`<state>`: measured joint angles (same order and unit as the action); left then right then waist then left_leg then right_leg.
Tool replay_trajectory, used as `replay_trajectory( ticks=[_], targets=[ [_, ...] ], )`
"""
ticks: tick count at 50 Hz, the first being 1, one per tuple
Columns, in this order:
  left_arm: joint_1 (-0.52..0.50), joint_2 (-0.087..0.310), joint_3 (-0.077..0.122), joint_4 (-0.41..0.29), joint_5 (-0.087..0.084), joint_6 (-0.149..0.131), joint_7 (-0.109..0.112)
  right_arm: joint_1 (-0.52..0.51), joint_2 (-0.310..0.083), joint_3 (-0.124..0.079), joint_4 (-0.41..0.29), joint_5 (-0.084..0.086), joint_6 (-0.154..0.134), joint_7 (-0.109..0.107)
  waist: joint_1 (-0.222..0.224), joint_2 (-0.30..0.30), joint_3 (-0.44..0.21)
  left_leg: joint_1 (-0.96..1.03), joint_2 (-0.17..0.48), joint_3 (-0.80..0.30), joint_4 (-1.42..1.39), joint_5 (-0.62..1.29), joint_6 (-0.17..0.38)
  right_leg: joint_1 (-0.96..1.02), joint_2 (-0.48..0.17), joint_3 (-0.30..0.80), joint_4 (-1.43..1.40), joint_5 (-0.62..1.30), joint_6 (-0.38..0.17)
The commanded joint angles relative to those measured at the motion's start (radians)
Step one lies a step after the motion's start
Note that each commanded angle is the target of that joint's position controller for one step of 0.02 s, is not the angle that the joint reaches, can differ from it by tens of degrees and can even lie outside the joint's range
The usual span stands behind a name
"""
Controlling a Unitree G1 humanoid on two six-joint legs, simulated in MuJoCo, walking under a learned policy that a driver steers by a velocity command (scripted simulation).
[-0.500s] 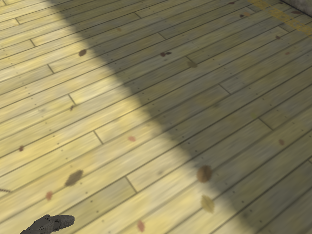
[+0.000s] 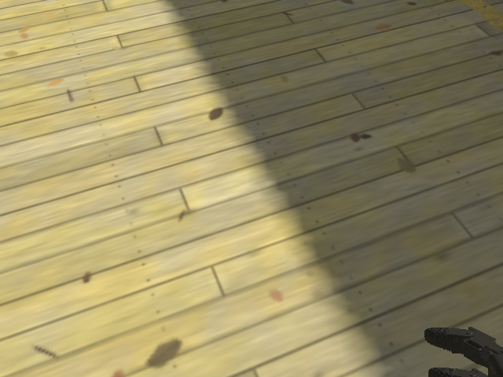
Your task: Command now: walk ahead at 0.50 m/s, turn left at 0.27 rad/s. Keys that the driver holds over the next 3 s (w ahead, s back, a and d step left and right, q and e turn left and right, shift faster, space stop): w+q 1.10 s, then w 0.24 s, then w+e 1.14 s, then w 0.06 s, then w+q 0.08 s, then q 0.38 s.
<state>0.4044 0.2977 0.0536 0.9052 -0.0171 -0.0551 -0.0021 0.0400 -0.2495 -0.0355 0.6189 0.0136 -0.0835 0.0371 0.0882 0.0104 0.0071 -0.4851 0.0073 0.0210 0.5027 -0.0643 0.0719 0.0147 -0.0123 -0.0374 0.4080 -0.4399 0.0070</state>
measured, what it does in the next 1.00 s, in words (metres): walks ahead, turning left: right foot, then left foot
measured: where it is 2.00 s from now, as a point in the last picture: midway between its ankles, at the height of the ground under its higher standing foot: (149, 203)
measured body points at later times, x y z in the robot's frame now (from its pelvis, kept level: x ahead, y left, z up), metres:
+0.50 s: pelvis +0.27 +0.00 +0.00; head +0.29 +0.00 +0.45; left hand +0.45 +0.28 -0.06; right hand +0.35 -0.29 -0.12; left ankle +0.12 +0.10 -0.71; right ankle +0.39 -0.09 -0.73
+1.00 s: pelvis +0.49 +0.11 -0.01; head +0.52 +0.14 +0.44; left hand +0.34 +0.38 -0.14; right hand +0.82 +0.04 -0.07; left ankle +0.54 +0.25 -0.73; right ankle +0.40 -0.10 -0.71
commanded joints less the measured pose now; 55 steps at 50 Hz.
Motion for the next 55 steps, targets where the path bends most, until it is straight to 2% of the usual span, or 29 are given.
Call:
replay_trajectory(
  ticks=[1, 2, 3, 4, 5, 6, 9, 15, 20, 22, 23, 24, 25, 26, 27, 28, 29, 31, 35, 40, 45, 47, 49, 50, 51, 52, 53, 54, 55],
  targets=[
    [0.047, 0.019, -0.018, -0.117, 0.033, -0.036, 0.005, 0.39, -0.318, -0.103, 0.034, -0.007, 0.005, -0.011, -0.156, 0.27, -0.338, 0.869, 0.325, -0.63, -0.081, -0.112, 0.279, -0.634, 0.037, -0.013, 0.754, 0.093, -0.013],
    [0.005, 0.094, -0.003, -0.108, 0.015, -0.062, -0.006, 0.414, -0.228, -0.082, 0.034, 0.005, 0.008, -0.01, -0.191, 0.219, -0.365, 0.9, 0.343, -0.777, -0.176, -0.237, 0.287, -0.778, 0.021, 0.125, 0.879, -0.11, -0.021],
    [-0.088, 0.141, 0.009, -0.143, -0.011, -0.079, -0.014, 0.351, -0.196, -0.069, 0.026, -0.001, 0.006, -0.011, -0.186, 0.16, -0.216, 0.786, 0.306, -0.643, -0.193, -0.202, 0.246, -0.848, -0.024, 0.128, 0.898, -0.034, -0.033],
    [-0.143, 0.13, 0.005, -0.156, -0.007, -0.085, -0.012, 0.292, -0.181, -0.064, 0.015, -0.006, 0.006, -0.012, -0.161, 0.068, -0.14, 0.65, 0.261, -0.53, -0.203, -0.102, 0.224, -0.82, -0.06, 0.114, 0.851, 0.049, -0.035],
    [-0.165, 0.123, 0.008, -0.161, 0.014, -0.085, -0.009, 0.247, -0.163, -0.059, 0.008, -0.01, 0.008, -0.01, -0.13, 0.015, -0.084, 0.525, 0.227, -0.46, -0.227, 0.0, 0.211, -0.774, -0.082, 0.11, 0.775, 0.097, -0.026],
    [-0.156, 0.12, 0.013, -0.164, 0.025, -0.077, -0.007, 0.217, -0.145, -0.052, 0.0, -0.017, 0.007, -0.01, -0.094, 0.032, -0.073, 0.443, 0.2, -0.417, -0.251, 0.068, 0.204, -0.708, -0.102, 0.117, 0.723, 0.128, -0.017],
    [-0.154, 0.088, 0.01, -0.177, 0.031, -0.051, -0.004, 0.207, -0.157, -0.059, 0.002, -0.006, 0.002, -0.02, -0.06, 0.057, -0.054, 0.312, 0.169, -0.353, -0.301, 0.118, 0.223, -0.642, -0.094, 0.099, 0.613, 0.164, 0.023],
    [-0.387, 0.047, -0.009, -0.243, 0.025, -0.053, -0.011, 0.298, -0.204, -0.076, 0.041, 0.006, 0.014, -0.049, -0.133, 0.059, 0.001, 0.21, 0.104, -0.275, -0.294, 0.014, 0.159, -0.546, -0.025, 0.094, 0.216, 0.499, 0.049],
    [-0.443, 0.1, 0.011, -0.277, 0.01, -0.067, -0.023, 0.35, -0.201, -0.078, 0.064, 0.014, 0.028, -0.055, -0.136, 0.085, -0.004, 0.298, 0.144, -0.393, -0.187, -0.075, 0.126, -0.464, 0.001, 0.128, 0.094, 0.439, 0.021],
    [-0.366, 0.115, 0.025, -0.261, 0.01, -0.074, -0.02, 0.334, -0.187, -0.075, 0.06, 0.011, 0.038, -0.057, -0.091, 0.108, -0.025, 0.308, 0.127, -0.419, -0.106, -0.059, 0.101, -0.352, 0.008, 0.106, 0.046, 0.371, -0.01],
    [-0.279, 0.139, 0.039, -0.243, 0.017, -0.077, -0.014, 0.33, -0.153, -0.063, 0.054, 0.007, 0.04, -0.055, -0.049, 0.099, -0.079, 0.274, 0.078, -0.393, -0.004, -0.039, 0.071, -0.205, -0.02, 0.113, 0.025, 0.36, -0.04],
    [-0.126, 0.194, 0.055, -0.228, 0.032, -0.079, -0.005, 0.327, -0.091, -0.04, 0.034, -0.007, 0.037, -0.053, 0.013, -0.005, -0.209, 0.155, 0.013, -0.308, 0.271, -0.155, 0.031, 0.04, -0.188, 0.265, 0.039, 0.325, -0.103],
    [-0.04, 0.27, 0.077, -0.195, 0.037, -0.062, -0.006, 0.455, -0.042, -0.023, 0.003, 0.021, 0.026, -0.053, -0.037, -0.331, -0.327, -0.188, -0.104, -0.173, 0.582, -0.521, -0.029, 0.336, -0.402, 0.701, -0.045, 0.111, -0.259],
    [-0.049, 0.185, 0.06, -0.204, 0.016, -0.057, -0.012, 0.449, -0.141, -0.041, 0.026, 0.03, 0.023, -0.056, -0.021, -0.258, -0.266, -0.319, -0.029, -0.198, 0.736, -0.516, -0.044, 0.305, -0.417, 0.803, -0.097, -0.083, -0.259],
    [-0.084, 0.125, 0.045, -0.213, 0.014, -0.053, -0.008, 0.349, -0.193, -0.057, 0.019, 0.024, 0.03, -0.056, 0.001, -0.159, -0.15, -0.349, 0.004, -0.19, 0.78, -0.422, -0.051, 0.196, -0.375, 0.652, -0.109, -0.059, -0.217],
    [-0.135, 0.104, 0.035, -0.218, 0.022, -0.048, -0.008, 0.301, -0.187, -0.059, 0.013, 0.014, 0.037, -0.057, -0.018, -0.096, -0.088, -0.314, 0.036, -0.164, 0.768, -0.348, -0.058, 0.082, -0.331, 0.523, -0.122, 0.065, -0.192],
    [-0.171, 0.08, 0.028, -0.212, 0.026, -0.045, -0.008, 0.269, -0.174, -0.061, 0.002, 0.006, 0.039, -0.054, -0.037, -0.094, -0.037, -0.292, 0.061, -0.159, 0.727, -0.299, -0.062, -0.006, -0.292, 0.432, -0.146, 0.164, -0.185],
    [-0.196, 0.066, 0.025, -0.2, 0.031, -0.05, -0.006, 0.269, -0.136, -0.059, -0.004, 0.015, 0.051, -0.043, -0.069, -0.137, -0.005, -0.222, 0.097, -0.139, 0.68, -0.253, -0.063, -0.109, -0.248, 0.3, -0.199, 0.262, -0.174],
    [-0.178, 0.11, 0.044, -0.165, 0.024, -0.062, -0.004, 0.208, -0.094, -0.047, -0.037, 0.007, 0.063, -0.037, -0.07, -0.096, 0.013, -0.256, 0.113, -0.125, 0.565, -0.155, -0.08, -0.117, -0.262, 0.161, -0.25, 0.429, -0.204],
    [-0.159, 0.147, 0.052, -0.136, 0.018, -0.048, 0.003, 0.077, -0.075, -0.035, -0.065, 0.009, 0.05, -0.009, -0.028, -0.075, 0.039, -0.206, 0.1, -0.063, 0.3, 0.067, -0.068, -0.082, -0.236, -0.014, -0.255, 0.502, -0.17],
    [-0.106, 0.194, 0.066, -0.103, -0.006, -0.022, 0.005, -0.031, -0.088, -0.037, -0.117, 0.012, 0.052, 0.018, -0.011, -0.077, 0.077, -0.169, 0.07, 0.005, 0.153, -0.007, -0.019, 0.03, -0.278, -0.088, -0.21, 0.593, -0.137],
    [-0.111, 0.226, 0.076, -0.104, -0.016, -0.01, 0.01, 0.012, -0.123, -0.056, -0.119, 0.004, 0.057, 0.02, -0.057, -0.105, 0.03, -0.055, 0.009, 0.06, 0.131, -0.113, 0.022, 0.065, -0.277, -0.131, -0.079, 0.918, -0.117],
    [-0.121, 0.217, 0.071, -0.111, -0.02, 0.001, 0.019, 0.28, -0.209, -0.108, -0.049, 0.006, 0.066, 0.006, -0.208, -0.078, -0.118, 0.334, -0.078, 0.089, 0.05, -0.07, 0.088, -0.047, -0.226, -0.186, 0.287, 1.055, -0.072],
    [-0.091, 0.145, 0.043, -0.133, 0.02, -0.004, 0.019, 0.424, -0.296, -0.137, -0.018, 0.013, 0.077, -0.017, -0.246, 0.084, -0.211, 0.645, 0.087, -0.172, 0.042, -0.051, 0.154, -0.33, -0.173, -0.187, 0.618, 0.597, -0.025],
    [-0.029, 0.038, 0.005, -0.197, 0.04, -0.034, 0.005, 0.365, -0.378, -0.134, -0.044, 0.016, 0.061, -0.014, -0.122, 0.284, -0.324, 0.874, 0.302, -0.76, -0.111, -0.303, 0.336, -0.713, 0.03, -0.028, 0.911, -0.172, 0.019],
    [-0.158, 0.14, 0.024, -0.207, -0.002, -0.064, -0.007, 0.386, -0.281, -0.108, -0.056, 0.012, 0.045, -0.006, -0.21, 0.139, -0.341, 0.864, 0.316, -0.807, -0.208, -0.371, 0.31, -0.815, -0.002, 0.128, 0.983, -0.132, 0.004],
    [-0.221, 0.162, 0.03, -0.233, -0.027, -0.079, -0.011, 0.353, -0.24, -0.093, -0.043, 0.004, 0.031, -0.003, -0.199, 0.109, -0.2, 0.756, 0.289, -0.666, -0.216, -0.282, 0.27, -0.869, -0.038, 0.113, 0.945, -0.03, -0.015],
    [-0.221, 0.147, 0.025, -0.223, -0.01, -0.086, -0.004, 0.295, -0.217, -0.085, -0.046, 0.006, 0.025, -0.004, -0.153, 0.026, -0.131, 0.613, 0.244, -0.554, -0.213, -0.172, 0.239, -0.815, -0.079, 0.115, 0.863, 0.052, -0.019],
    [-0.212, 0.148, 0.03, -0.214, 0.015, -0.084, 0.002, 0.233, -0.194, -0.077, -0.055, 0.0, 0.025, -0.006, -0.112, 0.016, -0.089, 0.49, 0.207, -0.471, -0.221, -0.064, 0.22, -0.746, -0.104, 0.117, 0.783, 0.101, -0.009]
  ],
)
